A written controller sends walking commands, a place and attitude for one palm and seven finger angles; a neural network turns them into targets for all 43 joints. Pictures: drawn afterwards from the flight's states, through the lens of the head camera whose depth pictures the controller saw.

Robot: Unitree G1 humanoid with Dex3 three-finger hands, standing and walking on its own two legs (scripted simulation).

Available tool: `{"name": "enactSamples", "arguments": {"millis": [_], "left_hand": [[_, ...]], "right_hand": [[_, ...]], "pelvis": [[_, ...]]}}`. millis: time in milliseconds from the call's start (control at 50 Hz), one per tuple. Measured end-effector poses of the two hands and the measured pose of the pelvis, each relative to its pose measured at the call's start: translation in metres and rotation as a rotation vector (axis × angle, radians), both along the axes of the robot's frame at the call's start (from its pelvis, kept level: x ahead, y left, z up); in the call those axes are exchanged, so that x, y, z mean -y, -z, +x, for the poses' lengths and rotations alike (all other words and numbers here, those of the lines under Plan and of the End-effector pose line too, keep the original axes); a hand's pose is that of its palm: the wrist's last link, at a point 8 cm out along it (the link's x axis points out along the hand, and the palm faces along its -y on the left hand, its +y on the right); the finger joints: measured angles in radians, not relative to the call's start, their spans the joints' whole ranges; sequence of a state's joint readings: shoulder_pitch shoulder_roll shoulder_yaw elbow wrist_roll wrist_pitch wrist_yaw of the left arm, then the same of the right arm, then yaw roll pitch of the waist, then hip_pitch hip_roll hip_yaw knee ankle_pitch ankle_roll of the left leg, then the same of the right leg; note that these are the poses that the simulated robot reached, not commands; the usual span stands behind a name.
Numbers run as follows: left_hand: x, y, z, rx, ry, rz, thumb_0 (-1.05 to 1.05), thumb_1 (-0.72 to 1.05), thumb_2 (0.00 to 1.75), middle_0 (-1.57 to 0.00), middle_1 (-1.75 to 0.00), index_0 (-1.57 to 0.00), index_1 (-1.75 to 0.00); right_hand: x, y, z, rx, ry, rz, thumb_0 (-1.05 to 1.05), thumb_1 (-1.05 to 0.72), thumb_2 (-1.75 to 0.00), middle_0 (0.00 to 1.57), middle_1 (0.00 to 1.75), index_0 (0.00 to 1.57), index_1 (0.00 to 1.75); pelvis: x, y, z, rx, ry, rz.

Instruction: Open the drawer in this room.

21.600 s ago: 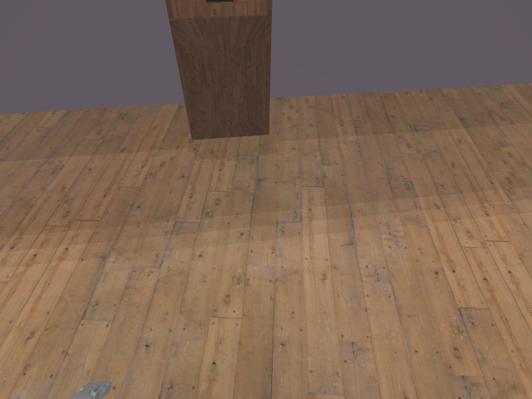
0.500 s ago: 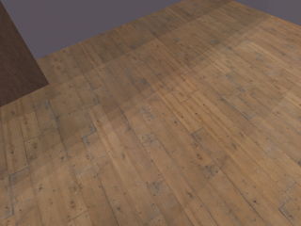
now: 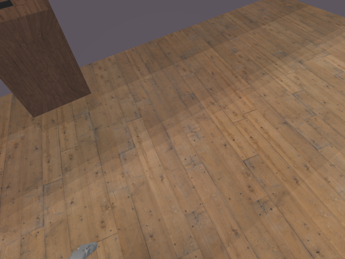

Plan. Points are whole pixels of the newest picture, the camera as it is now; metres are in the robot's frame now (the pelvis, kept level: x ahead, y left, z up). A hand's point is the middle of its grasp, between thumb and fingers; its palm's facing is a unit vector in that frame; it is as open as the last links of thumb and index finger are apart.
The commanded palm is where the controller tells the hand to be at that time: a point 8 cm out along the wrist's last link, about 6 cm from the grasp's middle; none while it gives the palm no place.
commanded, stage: turn or walk to find it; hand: left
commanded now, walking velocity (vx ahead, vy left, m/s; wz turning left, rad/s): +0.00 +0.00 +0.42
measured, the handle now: out of the picture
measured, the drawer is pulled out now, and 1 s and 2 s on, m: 0.00 0.00 0.00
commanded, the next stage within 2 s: stand and wait in 0.12 s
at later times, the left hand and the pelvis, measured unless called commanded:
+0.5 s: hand out of the picture -0.06 +0.20 -0.18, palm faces +0.22 -0.95 -0.21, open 7.3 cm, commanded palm none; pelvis -0.02 +0.01 +0.00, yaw +8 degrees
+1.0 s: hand out of the picture -0.05 +0.18 -0.17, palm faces +0.19 -0.96 -0.20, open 7.3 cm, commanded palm none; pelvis -0.03 +0.01 +0.01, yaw +9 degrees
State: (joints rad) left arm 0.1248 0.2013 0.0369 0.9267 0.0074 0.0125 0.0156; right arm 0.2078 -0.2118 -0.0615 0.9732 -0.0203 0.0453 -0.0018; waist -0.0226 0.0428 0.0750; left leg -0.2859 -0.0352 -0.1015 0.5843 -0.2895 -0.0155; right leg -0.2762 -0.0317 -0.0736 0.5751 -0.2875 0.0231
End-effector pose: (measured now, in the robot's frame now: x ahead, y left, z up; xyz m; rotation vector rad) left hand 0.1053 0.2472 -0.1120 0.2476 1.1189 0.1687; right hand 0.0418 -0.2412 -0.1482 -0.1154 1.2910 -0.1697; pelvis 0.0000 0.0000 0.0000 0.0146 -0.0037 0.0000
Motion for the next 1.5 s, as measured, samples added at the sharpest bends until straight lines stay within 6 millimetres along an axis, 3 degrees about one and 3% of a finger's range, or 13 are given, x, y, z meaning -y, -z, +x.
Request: {"name": "enactSamples", "arguments": {"millis": [160,280,360,460,540,640,760,1000,1080,1260,1400,1500], "left_hand": [[0.024,-0.012,-0.047,-0.026,-0.096,0.000,0.00,0.91,0.90,-0.20,-0.30,-0.21,-0.30],[0.027,-0.004,-0.091,-0.093,-0.174,-0.023,0.00,0.91,0.90,-0.20,-0.30,-0.21,-0.30],[0.021,0.006,-0.126,-0.163,-0.217,-0.048,0.00,0.91,0.90,-0.20,-0.30,-0.21,-0.30],[0.006,0.029,-0.168,-0.252,-0.275,-0.095,0.00,0.91,0.90,-0.20,-0.30,-0.21,-0.30],[-0.001,0.035,-0.187,-0.309,-0.291,-0.119,0.00,0.91,0.90,-0.20,-0.30,-0.20,-0.30],[-0.002,0.029,-0.186,-0.305,-0.278,-0.135,0.01,0.91,0.90,-0.20,-0.30,-0.20,-0.30],[0.005,0.030,-0.174,-0.261,-0.243,-0.120,0.00,0.91,0.90,-0.20,-0.30,-0.20,-0.30],[0.017,0.024,-0.169,-0.253,-0.244,-0.112,0.01,0.92,0.90,-0.20,-0.30,-0.20,-0.30],[0.015,0.025,-0.171,-0.238,-0.277,-0.099,0.00,0.91,0.90,-0.20,-0.30,-0.20,-0.30],[0.013,0.029,-0.174,-0.224,-0.297,-0.104,0.00,0.91,0.90,-0.20,-0.30,-0.20,-0.30],[0.028,0.025,-0.178,-0.218,-0.295,-0.123,0.00,0.91,0.90,-0.20,-0.30,-0.20,-0.30],[0.038,0.026,-0.190,-0.261,-0.295,-0.139,0.00,0.91,0.90,-0.20,-0.30,-0.20,-0.30]], "right_hand": [[0.027,0.000,-0.006,-0.072,-0.058,0.005,0.01,-0.91,-0.90,0.20,0.30,0.20,0.30],[0.028,-0.009,0.003,-0.091,-0.114,-0.020,0.01,-0.91,-0.90,0.20,0.30,0.20,0.30],[0.015,-0.014,0.020,-0.064,-0.160,-0.037,0.01,-0.91,-0.90,0.20,0.29,0.20,0.30],[-0.018,-0.017,0.044,0.023,-0.216,-0.060,0.01,-0.91,-0.90,0.20,0.29,0.20,0.30],[-0.047,-0.028,0.049,0.069,-0.238,-0.052,0.01,-0.91,-0.90,0.20,0.30,0.20,0.30],[-0.059,-0.033,0.049,0.101,-0.231,-0.053,0.00,-0.93,-0.90,0.21,0.30,0.20,0.30],[-0.053,-0.019,0.032,0.078,-0.189,-0.024,0.00,-0.93,-0.90,0.21,0.30,0.20,0.30],[-0.025,-0.011,-0.046,-0.142,-0.160,-0.018,0.00,-0.92,-0.90,0.20,0.30,0.20,0.30],[-0.020,-0.008,-0.061,-0.205,-0.176,-0.015,0.01,-0.91,-0.90,0.20,0.30,0.20,0.30],[-0.027,-0.009,-0.044,-0.137,-0.200,-0.019,0.01,-0.91,-0.90,0.20,0.30,0.20,0.30],[-0.025,-0.013,-0.021,-0.076,-0.225,-0.028,0.02,-0.93,-0.90,0.20,0.30,0.20,0.30],[-0.020,-0.015,-0.016,-0.060,-0.224,-0.028,0.02,-0.93,-0.90,0.20,0.30,0.20,0.30]], "pelvis": [[0.016,-0.009,-0.006,0.020,-0.092,0.021],[0.018,-0.012,-0.008,0.012,-0.126,0.023],[0.011,-0.011,-0.011,0.005,-0.134,0.014],[-0.009,-0.002,-0.017,0.006,-0.144,-0.029],[-0.019,-0.006,-0.019,0.025,-0.131,-0.014],[-0.026,-0.012,-0.023,0.034,-0.141,-0.021],[-0.022,-0.007,-0.028,0.044,-0.127,0.001],[-0.008,-0.009,-0.034,0.022,-0.165,-0.009],[-0.004,-0.006,-0.037,0.012,-0.196,-0.014],[-0.005,-0.006,-0.037,0.025,-0.202,-0.016],[-0.002,-0.010,-0.037,0.031,-0.199,-0.015],[0.002,-0.011,-0.037,0.026,-0.198,-0.014]]}}
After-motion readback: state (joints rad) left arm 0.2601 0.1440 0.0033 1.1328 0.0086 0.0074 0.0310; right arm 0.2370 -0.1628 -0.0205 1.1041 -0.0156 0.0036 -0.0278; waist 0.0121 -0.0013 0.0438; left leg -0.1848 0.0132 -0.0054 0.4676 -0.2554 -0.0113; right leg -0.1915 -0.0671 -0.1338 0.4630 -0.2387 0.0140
